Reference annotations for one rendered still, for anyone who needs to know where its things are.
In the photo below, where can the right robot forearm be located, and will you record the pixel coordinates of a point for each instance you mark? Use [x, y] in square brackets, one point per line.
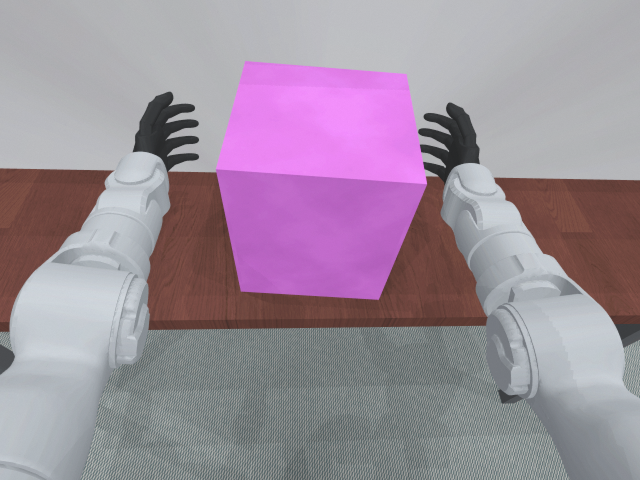
[502, 254]

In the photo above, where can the carton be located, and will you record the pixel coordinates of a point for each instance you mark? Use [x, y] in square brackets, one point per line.
[320, 174]

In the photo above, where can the left robot forearm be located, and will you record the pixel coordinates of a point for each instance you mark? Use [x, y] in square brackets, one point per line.
[121, 231]

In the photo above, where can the table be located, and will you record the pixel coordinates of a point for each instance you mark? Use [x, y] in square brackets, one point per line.
[591, 227]

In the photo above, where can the left robot hand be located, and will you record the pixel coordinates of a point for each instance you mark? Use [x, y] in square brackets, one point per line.
[153, 130]

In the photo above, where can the right robot hand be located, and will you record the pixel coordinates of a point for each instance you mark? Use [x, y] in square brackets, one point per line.
[461, 143]

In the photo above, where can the robot left upper arm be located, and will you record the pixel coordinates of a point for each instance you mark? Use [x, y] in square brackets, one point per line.
[75, 325]

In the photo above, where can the robot right upper arm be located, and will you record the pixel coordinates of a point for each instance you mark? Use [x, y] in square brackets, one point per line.
[561, 354]

